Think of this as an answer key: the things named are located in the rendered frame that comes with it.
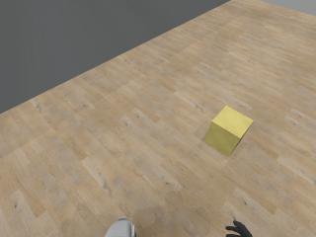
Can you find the robot right hand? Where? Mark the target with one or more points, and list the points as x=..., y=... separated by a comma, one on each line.
x=240, y=228

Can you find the carton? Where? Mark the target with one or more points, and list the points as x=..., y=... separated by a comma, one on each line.
x=226, y=130

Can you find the left robot shin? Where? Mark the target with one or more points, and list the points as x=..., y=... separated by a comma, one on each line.
x=123, y=218

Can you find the robot left thigh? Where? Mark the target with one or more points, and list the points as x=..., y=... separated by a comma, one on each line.
x=121, y=228

